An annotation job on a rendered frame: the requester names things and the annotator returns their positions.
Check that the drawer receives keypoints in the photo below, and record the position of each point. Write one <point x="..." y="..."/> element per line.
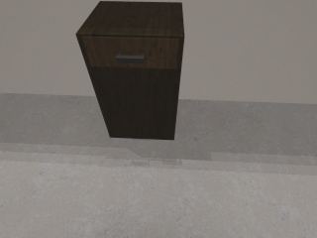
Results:
<point x="159" y="52"/>

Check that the cabinet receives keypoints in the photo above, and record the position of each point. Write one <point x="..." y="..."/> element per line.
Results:
<point x="136" y="102"/>

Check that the handle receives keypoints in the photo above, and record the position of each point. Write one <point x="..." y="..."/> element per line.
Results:
<point x="129" y="59"/>

